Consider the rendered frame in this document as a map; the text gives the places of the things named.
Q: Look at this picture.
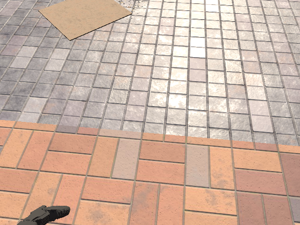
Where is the left robot hand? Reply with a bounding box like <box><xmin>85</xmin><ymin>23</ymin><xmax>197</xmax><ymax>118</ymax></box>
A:
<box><xmin>17</xmin><ymin>205</ymin><xmax>70</xmax><ymax>225</ymax></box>

